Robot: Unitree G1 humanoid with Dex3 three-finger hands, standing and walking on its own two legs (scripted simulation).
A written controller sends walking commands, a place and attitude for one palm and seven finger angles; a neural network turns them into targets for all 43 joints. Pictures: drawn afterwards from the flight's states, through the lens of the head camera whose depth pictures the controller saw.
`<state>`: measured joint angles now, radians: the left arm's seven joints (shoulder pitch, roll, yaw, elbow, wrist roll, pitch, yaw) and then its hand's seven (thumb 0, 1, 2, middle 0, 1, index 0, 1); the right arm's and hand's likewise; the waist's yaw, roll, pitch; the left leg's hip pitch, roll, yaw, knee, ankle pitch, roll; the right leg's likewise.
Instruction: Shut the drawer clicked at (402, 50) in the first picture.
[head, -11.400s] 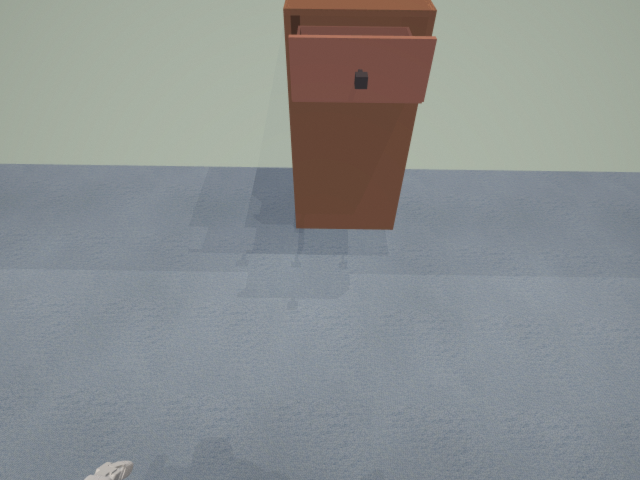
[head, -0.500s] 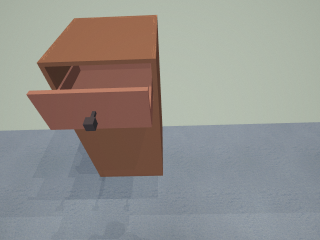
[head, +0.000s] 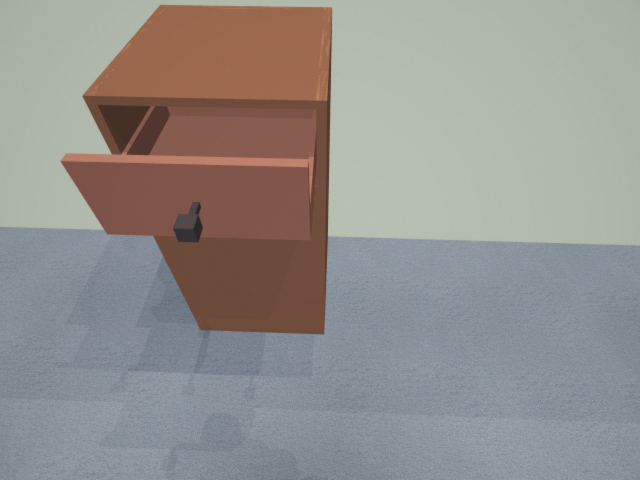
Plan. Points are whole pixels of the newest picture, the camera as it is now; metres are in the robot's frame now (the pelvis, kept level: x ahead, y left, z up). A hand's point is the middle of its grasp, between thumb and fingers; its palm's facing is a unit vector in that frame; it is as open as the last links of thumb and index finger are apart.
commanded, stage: look again from close up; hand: left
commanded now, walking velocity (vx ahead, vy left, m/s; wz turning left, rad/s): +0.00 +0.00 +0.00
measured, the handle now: (191, 220) +0.49 +0.26 +0.01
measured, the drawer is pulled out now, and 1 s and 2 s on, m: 0.16 0.16 0.16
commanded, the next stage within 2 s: shuffle to correct the standing spot in 0.44 s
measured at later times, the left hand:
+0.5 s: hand out of the picture -0.02 +0.24 -0.18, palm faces -0.01 -0.98 -0.20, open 7.4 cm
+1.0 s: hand out of the picture +0.03 +0.17 -0.19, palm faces +0.04 -0.99 -0.16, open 7.4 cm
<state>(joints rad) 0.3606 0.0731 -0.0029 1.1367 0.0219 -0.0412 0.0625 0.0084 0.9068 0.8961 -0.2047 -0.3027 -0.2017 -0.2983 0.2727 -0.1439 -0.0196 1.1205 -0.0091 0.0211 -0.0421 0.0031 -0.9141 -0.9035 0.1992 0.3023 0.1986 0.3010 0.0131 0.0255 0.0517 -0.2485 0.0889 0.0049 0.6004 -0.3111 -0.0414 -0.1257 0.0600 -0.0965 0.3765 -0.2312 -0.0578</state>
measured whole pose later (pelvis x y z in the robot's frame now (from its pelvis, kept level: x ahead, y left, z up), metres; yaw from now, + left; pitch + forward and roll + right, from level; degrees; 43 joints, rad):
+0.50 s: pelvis -0.01 +0.07 +0.00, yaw -1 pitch +1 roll +0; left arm 0.31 0.16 -0.01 1.09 0.02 -0.01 0.03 0.01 0.91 0.90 -0.20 -0.30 -0.20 -0.30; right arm 0.33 -0.12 0.02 1.09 -0.02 -0.01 -0.03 0.01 -0.92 -0.90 0.20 0.30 0.20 0.30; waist 0.00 0.00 0.01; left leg -0.23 -0.06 0.10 0.43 -0.21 0.09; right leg -0.23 -0.05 -0.03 0.48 -0.26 0.01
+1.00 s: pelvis +0.07 +0.03 -0.01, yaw +0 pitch +1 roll +0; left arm 0.35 0.10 0.00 1.10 0.03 -0.06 0.04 0.00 0.91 0.90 -0.20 -0.30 -0.20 -0.30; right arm 0.27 -0.15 0.00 1.11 -0.01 0.00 -0.04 0.01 -0.92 -0.90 0.20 0.30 0.20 0.30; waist 0.02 0.00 0.04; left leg -0.36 0.01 0.06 0.78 -0.50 0.02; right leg -0.14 0.01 -0.09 0.51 -0.39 -0.05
